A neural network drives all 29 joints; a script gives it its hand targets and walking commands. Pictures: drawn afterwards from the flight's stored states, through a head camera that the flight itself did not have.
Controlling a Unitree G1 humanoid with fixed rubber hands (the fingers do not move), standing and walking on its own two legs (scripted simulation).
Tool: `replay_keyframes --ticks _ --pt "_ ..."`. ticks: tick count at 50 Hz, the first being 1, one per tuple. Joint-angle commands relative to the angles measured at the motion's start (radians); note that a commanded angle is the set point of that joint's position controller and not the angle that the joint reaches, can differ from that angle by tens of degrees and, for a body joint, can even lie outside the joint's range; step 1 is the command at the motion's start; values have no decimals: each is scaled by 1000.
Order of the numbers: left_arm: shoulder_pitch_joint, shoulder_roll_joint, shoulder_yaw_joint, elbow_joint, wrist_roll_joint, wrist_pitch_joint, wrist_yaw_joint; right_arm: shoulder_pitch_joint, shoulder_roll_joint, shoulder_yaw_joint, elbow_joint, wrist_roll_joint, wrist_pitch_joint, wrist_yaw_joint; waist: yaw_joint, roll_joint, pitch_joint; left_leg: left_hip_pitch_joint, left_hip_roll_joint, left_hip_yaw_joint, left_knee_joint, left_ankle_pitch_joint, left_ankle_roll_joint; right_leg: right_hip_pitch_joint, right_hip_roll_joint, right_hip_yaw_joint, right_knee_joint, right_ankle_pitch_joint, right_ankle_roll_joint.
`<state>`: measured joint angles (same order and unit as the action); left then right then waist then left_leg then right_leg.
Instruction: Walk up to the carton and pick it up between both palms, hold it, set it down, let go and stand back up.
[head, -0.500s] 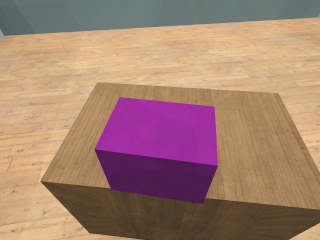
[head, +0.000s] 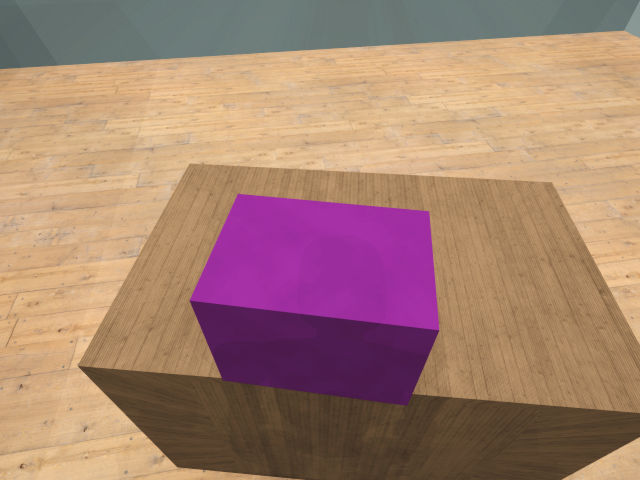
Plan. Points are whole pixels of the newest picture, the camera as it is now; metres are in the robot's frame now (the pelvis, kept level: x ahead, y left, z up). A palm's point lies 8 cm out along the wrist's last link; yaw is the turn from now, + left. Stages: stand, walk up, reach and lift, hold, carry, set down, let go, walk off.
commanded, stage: walk up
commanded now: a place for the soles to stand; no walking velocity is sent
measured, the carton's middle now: (322, 299) +0.41 +0.02 -0.03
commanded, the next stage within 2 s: none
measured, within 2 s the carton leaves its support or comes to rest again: neither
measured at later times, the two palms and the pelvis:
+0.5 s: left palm out of the picture +0.12 +0.31 -0.10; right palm out of the picture +0.08 -0.28 -0.11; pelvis -0.01 +0.02 -0.01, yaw -5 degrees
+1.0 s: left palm out of the picture +0.16 +0.32 -0.09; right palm out of the picture +0.07 -0.30 -0.12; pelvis +0.00 +0.03 -0.02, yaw -8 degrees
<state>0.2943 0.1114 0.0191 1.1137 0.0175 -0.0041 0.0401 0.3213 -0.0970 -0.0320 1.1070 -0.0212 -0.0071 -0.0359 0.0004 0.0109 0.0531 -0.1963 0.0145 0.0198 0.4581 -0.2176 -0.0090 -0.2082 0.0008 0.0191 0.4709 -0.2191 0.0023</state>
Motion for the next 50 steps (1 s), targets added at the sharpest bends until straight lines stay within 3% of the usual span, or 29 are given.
replay_keyframes --ticks 1,3,8,10,12,13,14,15,16,19,20,21,23,24,25,27,28,29,30,35,38,39,40,41,42,44,46,48,50 --pt "18 262 58 -146 7 -37 19 15 -260 -74 -133 -12 -18 -11 6 -48 20 7 77 -68 -25 37 34 -42 -117 136 -95 131 -65" --pt "-19 250 60 -200 13 -29 23 27 -224 -71 -153 -13 0 -1 -27 -48 37 19 76 -34 -10 -39 38 -116 -126 148 -119 32 -56" --pt "-26 294 73 -284 9 -5 19 -32 -264 -72 -234 -14 8 11 -25 -73 19 41 108 -69 -23 -103 66 -153 -97 159 -97 -102 -48" --pt "-30 329 77 -293 -2 -10 16 -74 -305 -74 -249 -5 12 24 0 57 36 -55 113 -85 -93 -151 49 -56 -85 135 -34 -77 -40" --pt "-52 369 88 -325 0 -7 17 -109 -336 -91 -297 -9 12 30 -20 -16 56 -15 113 -72 -59 -183 65 -142 -85 160 -41 -117 -54" --pt "-48 378 81 -334 -2 -6 11 -113 -369 -79 -302 -4 9 29 9 -36 45 -105 138 -136 -94 -179 83 -44 -75 146 -20 -120 -48" --pt "-59 365 74 -361 -2 -4 11 -122 -381 -80 -325 3 12 36 -15 68 -10 -154 169 -148 -145 -317 116 -21 -28 93 60 -109 -51" --pt "-19 355 68 -353 -2 1 7 -164 -407 -82 -337 -4 17 33 7 53 22 -159 183 -153 -173 -363 125 -47 -16 77 87 -124 -54" --pt "-32 362 69 -369 -14 -4 5 -169 -402 -73 -343 -2 10 39 18 -28 44 -194 194 -173 -161 -308 117 -10 -30 94 70 -109 -46" --pt "-3 395 61 -368 -8 -13 11 -184 -420 -69 -372 9 10 42 8 51 18 -145 149 -111 -60 -260 91 -39 -54 173 29 -65 -64" --pt "-15 409 70 -376 -3 -15 8 -191 -409 -64 -384 12 9 43 19 -10 17 -174 169 -114 -65 -230 94 1 -54 168 34 -59 -53" --pt "-45 436 69 -393 0 -18 10 -190 -418 -67 -399 20 10 50 -14 -35 -8 -101 144 -68 -57 -244 88 -49 -73 183 11 -20 -50" --pt "-79 466 68 -436 -4 -27 4 -147 -437 -62 -391 8 7 50 -36 23 -40 -46 112 -55 55 -142 65 -92 -129 307 -18 7 -89" --pt "-103 470 71 -429 -15 -28 6 -160 -433 -71 -406 9 5 55 -43 -64 -10 4 121 -44 63 -120 64 -157 -131 275 -22 23 -85" --pt "-88 493 69 -429 -9 -29 7 -130 -445 -73 -387 16 10 55 -40 -33 -3 49 113 -41 58 -79 64 -180 -137 315 -20 9 -102" --pt "-94 482 66 -438 -16 -29 -1 -157 -451 -72 -408 11 5 55 -26 -98 -40 2 145 -69 20 -32 86 -116 -88 216 30 60 -78" --pt "-95 456 58 -445 -17 -25 0 -146 -463 -70 -415 15 4 57 -36 -27 -56 6 151 -61 31 -19 96 -104 -86 234 62 106 -74" --pt "-75 470 59 -449 -24 -21 0 -179 -469 -73 -423 9 4 58 -24 -60 -41 -12 184 -82 -5 -19 124 -124 -77 201 99 30 -63" --pt "-49 450 58 -444 -31 -26 4 -206 -463 -62 -414 14 -1 64 8 59 -42 -5 178 -73 -14 60 104 -98 -70 212 93 52 -64" --pt "-53 513 63 -440 -17 -27 3 -181 -486 -64 -419 17 7 58 -17 -60 -95 -6 132 -1 99 32 61 -67 -108 235 89 185 -83" --pt "-91 507 61 -460 -21 -18 11 -156 -484 -57 -415 29 16 58 -53 18 -69 27 181 -59 21 26 116 -155 -71 205 155 94 -70" --pt "-51 469 52 -446 -34 -20 12 -188 -514 -60 -409 7 13 59 -16 105 -90 9 207 -66 20 46 117 -106 -39 166 189 98 -52" --pt "-42 492 50 -441 -26 -13 16 -183 -497 -55 -413 18 17 58 -17 61 -61 -51 229 -85 27 62 163 -71 -13 131 236 106 -49" --pt "-37 485 49 -442 -23 -17 17 -186 -503 -54 -417 17 14 55 -10 -21 -61 -68 230 -74 72 94 161 -56 -23 138 219 95 -52" --pt "-55 479 52 -430 -23 -18 21 -208 -511 -60 -426 16 11 60 3 -20 -58 -86 202 -58 68 141 148 -45 -29 151 217 159 -53" --pt "-39 495 51 -431 -14 -11 16 -207 -485 -49 -447 21 26 57 1 24 -14 -112 162 -3 114 -48 100 -79 -73 229 154 154 -79" --pt "-88 531 68 -449 -15 -9 18 -173 -506 -61 -432 18 31 58 -18 -18 3 -69 144 -10 133 -63 83 -147 -100 295 126 96 -92" --pt "-103 555 62 -458 -15 -12 17 -176 -510 -60 -422 22 38 59 -40 -70 -23 26 90 -29 204 -153 74 -251 -159 452 3 -20 -133" --pt "-161 532 52 -462 -17 -21 11 -114 -515 -81 -427 10 25 61 -67 -73 -29 59 125 -74 108 -120 86 -310 -121 371 37 -44 -123"
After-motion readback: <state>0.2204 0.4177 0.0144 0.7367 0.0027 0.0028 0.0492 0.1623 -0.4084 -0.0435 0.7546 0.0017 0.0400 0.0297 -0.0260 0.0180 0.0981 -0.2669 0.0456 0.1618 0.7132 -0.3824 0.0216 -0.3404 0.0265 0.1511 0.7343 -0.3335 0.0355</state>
